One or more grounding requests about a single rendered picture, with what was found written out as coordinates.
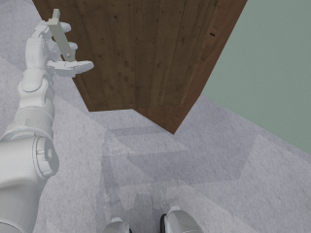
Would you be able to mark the robot left upper arm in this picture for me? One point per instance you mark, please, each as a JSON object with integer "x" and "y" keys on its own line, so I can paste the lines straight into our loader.
{"x": 26, "y": 164}

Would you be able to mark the robot left thigh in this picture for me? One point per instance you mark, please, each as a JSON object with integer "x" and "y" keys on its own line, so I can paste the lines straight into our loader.
{"x": 116, "y": 227}

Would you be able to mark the robot left forearm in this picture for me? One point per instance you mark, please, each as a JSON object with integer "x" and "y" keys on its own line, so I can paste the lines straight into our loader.
{"x": 35, "y": 112}

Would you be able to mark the robot left hand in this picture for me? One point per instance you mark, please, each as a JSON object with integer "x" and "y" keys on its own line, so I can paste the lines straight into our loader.
{"x": 42, "y": 56}

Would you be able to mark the handle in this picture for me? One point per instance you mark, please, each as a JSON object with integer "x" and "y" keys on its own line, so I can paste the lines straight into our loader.
{"x": 59, "y": 36}

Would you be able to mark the cupboard door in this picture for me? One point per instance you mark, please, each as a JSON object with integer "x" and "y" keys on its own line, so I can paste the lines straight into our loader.
{"x": 143, "y": 51}

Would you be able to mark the robot right shin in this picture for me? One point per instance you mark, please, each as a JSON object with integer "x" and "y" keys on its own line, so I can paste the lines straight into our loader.
{"x": 175, "y": 208}

